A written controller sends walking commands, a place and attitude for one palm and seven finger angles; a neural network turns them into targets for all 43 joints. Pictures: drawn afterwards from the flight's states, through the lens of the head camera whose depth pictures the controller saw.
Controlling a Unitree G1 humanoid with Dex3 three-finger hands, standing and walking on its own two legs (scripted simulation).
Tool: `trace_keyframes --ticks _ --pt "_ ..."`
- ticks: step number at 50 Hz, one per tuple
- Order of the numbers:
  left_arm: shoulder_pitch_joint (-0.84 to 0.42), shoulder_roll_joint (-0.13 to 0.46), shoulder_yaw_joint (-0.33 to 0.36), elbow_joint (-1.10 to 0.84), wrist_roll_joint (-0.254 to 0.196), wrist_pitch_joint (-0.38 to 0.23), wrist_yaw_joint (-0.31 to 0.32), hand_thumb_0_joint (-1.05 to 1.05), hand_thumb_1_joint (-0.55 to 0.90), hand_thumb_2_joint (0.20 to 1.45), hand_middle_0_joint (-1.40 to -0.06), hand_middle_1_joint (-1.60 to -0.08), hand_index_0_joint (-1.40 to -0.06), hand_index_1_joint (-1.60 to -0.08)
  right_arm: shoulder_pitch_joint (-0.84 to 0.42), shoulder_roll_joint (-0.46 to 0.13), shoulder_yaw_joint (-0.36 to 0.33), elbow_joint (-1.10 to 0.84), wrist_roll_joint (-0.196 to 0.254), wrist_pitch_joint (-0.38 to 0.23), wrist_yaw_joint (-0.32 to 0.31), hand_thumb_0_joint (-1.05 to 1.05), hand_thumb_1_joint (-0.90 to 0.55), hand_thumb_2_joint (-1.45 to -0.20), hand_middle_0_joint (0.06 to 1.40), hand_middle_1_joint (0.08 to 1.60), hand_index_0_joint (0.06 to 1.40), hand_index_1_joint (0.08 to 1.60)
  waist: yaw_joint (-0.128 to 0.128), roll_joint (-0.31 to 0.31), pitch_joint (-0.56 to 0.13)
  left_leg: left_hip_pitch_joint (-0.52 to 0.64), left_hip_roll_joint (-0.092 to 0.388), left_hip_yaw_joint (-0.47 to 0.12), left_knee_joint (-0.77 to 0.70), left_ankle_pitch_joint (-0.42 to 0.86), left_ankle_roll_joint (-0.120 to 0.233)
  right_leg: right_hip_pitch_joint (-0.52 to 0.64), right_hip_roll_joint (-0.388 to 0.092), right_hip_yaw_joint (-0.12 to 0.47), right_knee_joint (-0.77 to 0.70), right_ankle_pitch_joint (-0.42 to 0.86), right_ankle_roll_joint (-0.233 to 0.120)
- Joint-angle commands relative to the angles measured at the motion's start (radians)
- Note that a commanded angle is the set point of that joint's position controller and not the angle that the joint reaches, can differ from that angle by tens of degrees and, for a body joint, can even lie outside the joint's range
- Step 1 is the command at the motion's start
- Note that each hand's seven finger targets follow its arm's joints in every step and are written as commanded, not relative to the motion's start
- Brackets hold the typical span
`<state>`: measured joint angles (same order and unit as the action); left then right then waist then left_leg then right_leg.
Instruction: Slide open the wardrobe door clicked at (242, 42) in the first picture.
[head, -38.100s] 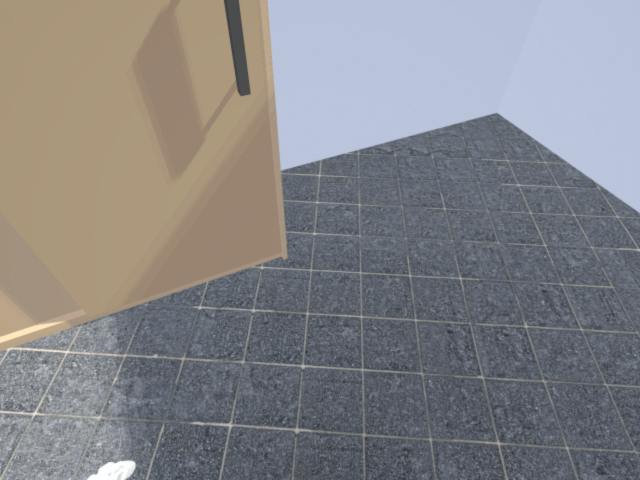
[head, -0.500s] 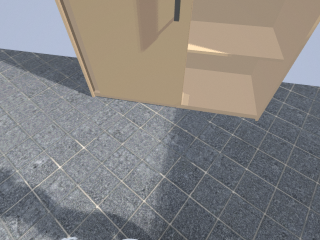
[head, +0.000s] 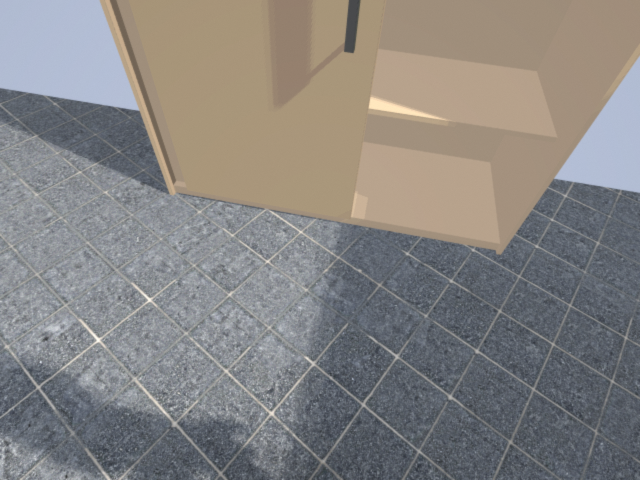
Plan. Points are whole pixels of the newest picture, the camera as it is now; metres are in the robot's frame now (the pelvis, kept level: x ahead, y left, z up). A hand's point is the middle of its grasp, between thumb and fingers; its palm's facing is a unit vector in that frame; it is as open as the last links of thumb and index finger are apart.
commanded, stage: let the arm hang, fingers relaxed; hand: right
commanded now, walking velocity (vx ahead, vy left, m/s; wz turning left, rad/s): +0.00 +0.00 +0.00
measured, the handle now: out of the picture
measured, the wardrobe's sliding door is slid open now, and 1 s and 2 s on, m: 0.61 0.61 0.61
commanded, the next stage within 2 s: look to check the result in 0.28 s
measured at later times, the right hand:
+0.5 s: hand out of the picture +0.11 -0.23 -0.16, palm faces -0.06 +0.95 -0.32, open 7.4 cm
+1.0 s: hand out of the picture +0.13 -0.23 -0.15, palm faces -0.05 +0.94 -0.34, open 7.4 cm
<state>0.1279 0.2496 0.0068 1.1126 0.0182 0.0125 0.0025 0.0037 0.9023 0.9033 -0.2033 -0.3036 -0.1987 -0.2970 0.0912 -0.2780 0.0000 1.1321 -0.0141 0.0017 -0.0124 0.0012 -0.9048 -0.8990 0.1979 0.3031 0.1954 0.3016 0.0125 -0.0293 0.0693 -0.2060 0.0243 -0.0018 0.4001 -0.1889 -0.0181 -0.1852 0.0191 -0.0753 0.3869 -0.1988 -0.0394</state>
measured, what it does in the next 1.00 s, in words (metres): stands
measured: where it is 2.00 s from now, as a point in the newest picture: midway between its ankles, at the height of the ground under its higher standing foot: outside the picture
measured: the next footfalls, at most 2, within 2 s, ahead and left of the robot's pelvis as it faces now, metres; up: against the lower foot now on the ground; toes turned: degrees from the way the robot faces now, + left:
none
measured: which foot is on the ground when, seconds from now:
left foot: down 0.00-1.00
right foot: down 0.00-1.00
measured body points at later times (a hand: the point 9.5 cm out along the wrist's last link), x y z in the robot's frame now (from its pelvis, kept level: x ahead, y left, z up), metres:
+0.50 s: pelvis +0.03 +0.01 +0.00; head +0.06 +0.01 +0.45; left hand +0.09 +0.30 -0.14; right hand +0.12 -0.27 -0.14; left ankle +0.02 +0.13 -0.74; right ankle +0.01 -0.09 -0.74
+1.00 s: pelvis +0.03 +0.01 +0.01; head +0.05 +0.02 +0.45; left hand +0.11 +0.31 -0.13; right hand +0.13 -0.28 -0.13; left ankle +0.02 +0.13 -0.74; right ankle +0.01 -0.09 -0.74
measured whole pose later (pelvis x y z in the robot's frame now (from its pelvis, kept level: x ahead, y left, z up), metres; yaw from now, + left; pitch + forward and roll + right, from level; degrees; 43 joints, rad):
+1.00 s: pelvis +0.03 +0.01 +0.01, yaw +0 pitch -1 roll +0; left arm 0.08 0.34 0.00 1.11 0.02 0.00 0.00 0.00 0.90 0.90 -0.20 -0.30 -0.20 -0.30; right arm 0.06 -0.33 0.00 1.12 -0.01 -0.01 0.00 0.00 -0.90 -0.90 0.20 0.30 0.20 0.30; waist 0.02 -0.01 0.06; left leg -0.10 0.00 0.00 0.31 -0.19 0.00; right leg -0.07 0.00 -0.07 0.29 -0.20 -0.02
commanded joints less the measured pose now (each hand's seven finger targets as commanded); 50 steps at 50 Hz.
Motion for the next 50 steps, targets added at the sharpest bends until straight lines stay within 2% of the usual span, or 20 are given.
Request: trace_keyframes --ticks 1,4,11,13,17,24,30,34,37,40,47,50 --pt "0.002 0.17 0.027 -0.031 0.0 -0.022 0.005 0.0 0.9 0.9 -0.2 -0.3 -0.2 -0.3 -0.002 -0.164 -0.024 -0.043 -0.003 -0.023 -0.014 0.0 -0.9 -0.9 0.2 0.3 0.2 0.3 -0.001 0.037 -0.102 0.045 0.094 -0.081 -0.058 0.148 0.036 0.052 -0.143 0.127 -0.088 0.156 0.011" --pt "-0.013 0.182 0.027 -0.033 0.002 -0.024 0.005 0.0 0.9 0.9 -0.2 -0.3 -0.2 -0.3 -0.019 -0.169 -0.025 -0.052 -0.003 -0.024 -0.012 0.0 -0.9 -0.9 0.2 0.3 0.2 0.3 -0.002 0.03 -0.098 0.049 0.092 -0.082 -0.068 0.14 0.034 0.061 -0.144 0.125 -0.101 0.156 0.014" --pt "-0.032 0.206 0.031 -0.041 0.001 -0.03 0.007 0.0 0.9 0.9 -0.2 -0.3 -0.2 -0.3 -0.039 -0.186 -0.033 -0.069 -0.003 -0.033 -0.013 0.0 -0.9 -0.9 0.2 0.3 0.2 0.3 0.002 0.033 -0.134 0.09 0.099 -0.079 -0.065 0.251 0.037 0.108 -0.15 0.116 -0.091 0.263 0.018" --pt "-0.036 0.216 0.032 -0.041 0.001 -0.032 0.008 0.0 0.9 0.9 -0.2 -0.3 -0.2 -0.3 -0.041 -0.193 -0.034 -0.071 -0.003 -0.034 -0.012 0.0 -0.9 -0.9 0.2 0.3 0.2 0.3 0.0 0.009 -0.131 0.093 0.1 -0.082 -0.069 0.256 0.039 0.117 -0.149 0.115 -0.093 0.278 0.018" --pt "-0.041 0.231 0.031 -0.041 0.0 -0.03 0.008 0.0 0.9 0.9 -0.2 -0.3 -0.2 -0.3 -0.046 -0.207 -0.034 -0.071 -0.001 -0.034 -0.01 0.0 -0.9 -0.9 0.2 0.3 0.2 0.3 0.002 0.017 -0.118 0.095 0.099 -0.086 -0.084 0.244 0.042 0.12 -0.15 0.115 -0.1 0.252 0.018" --pt "-0.042 0.262 0.034 -0.04 -0.002 -0.031 0.011 0.0 0.9 0.9 -0.2 -0.3 -0.2 -0.3 -0.044 -0.233 -0.035 -0.062 0.001 -0.037 -0.008 0.0 -0.9 -0.9 0.2 0.3 0.2 0.3 0.006 0.02 -0.144 0.115 0.102 -0.092 -0.094 0.266 0.05 0.148 -0.154 0.114 -0.101 0.255 0.015" --pt "-0.042 0.278 0.035 -0.042 -0.005 -0.028 0.011 0.0 0.9 0.9 -0.2 -0.3 -0.2 -0.3 -0.04 -0.251 -0.035 -0.057 0.001 -0.037 -0.008 0.0 -0.9 -0.9 0.2 0.3 0.2 0.3 0.007 0.036 -0.139 0.119 0.102 -0.095 -0.103 0.29 0.053 0.157 -0.156 0.112 -0.099 0.261 0.015" --pt "-0.047 0.288 0.034 -0.041 -0.003 -0.029 0.011 0.0 0.9 0.9 -0.2 -0.3 -0.2 -0.3 -0.048 -0.259 -0.033 -0.054 0.002 -0.036 -0.006 0.0 -0.9 -0.9 0.2 0.3 0.2 0.3 0.007 0.027 -0.134 0.121 0.103 -0.094 -0.108 0.279 0.053 0.157 -0.158 0.111 -0.108 0.249 0.016" --pt "-0.055 0.289 0.032 -0.042 -0.003 -0.027 0.009 0.0 0.9 0.9 -0.2 -0.3 -0.2 -0.3 -0.054 -0.262 -0.032 -0.054 0.002 -0.035 -0.005 0.0 -0.9 -0.9 0.2 0.3 0.2 0.3 0.007 0.029 -0.113 0.109 0.103 -0.098 -0.118 0.253 0.053 0.149 -0.157 0.112 -0.116 0.22 0.016" --pt "-0.053 0.292 0.032 -0.044 -0.004 -0.029 0.009 0.0 0.9 0.9 -0.2 -0.3 -0.2 -0.3 -0.052 -0.265 -0.033 -0.056 0.0 -0.037 -0.006 0.0 -0.9 -0.9 0.2 0.3 0.2 0.3 0.006 0.033 -0.136 0.125 0.103 -0.096 -0.114 0.271 0.053 0.157 -0.157 0.113 -0.113 0.245 0.015" --pt "-0.064 0.292 0.03 -0.046 -0.002 -0.03 0.008 0.0 0.9 0.9 -0.2 -0.3 -0.2 -0.3 -0.063 -0.264 -0.033 -0.06 0.0 -0.034 -0.004 0.0 -0.9 -0.9 0.2 0.3 0.2 0.3 0.005 0.023 -0.108 0.115 0.103 -0.096 -0.122 0.238 0.051 0.142 -0.155 0.115 -0.128 0.217 0.017" --pt "-0.058 0.292 0.03 -0.048 -0.003 -0.031 0.008 0.0 0.9 0.9 -0.2 -0.3 -0.2 -0.3 -0.056 -0.265 -0.035 -0.063 0.0 -0.037 -0.005 0.0 -0.9 -0.9 0.2 0.3 0.2 0.3 0.005 0.038 -0.136 0.131 0.103 -0.095 -0.118 0.267 0.053 0.156 -0.156 0.117 -0.12 0.245 0.016"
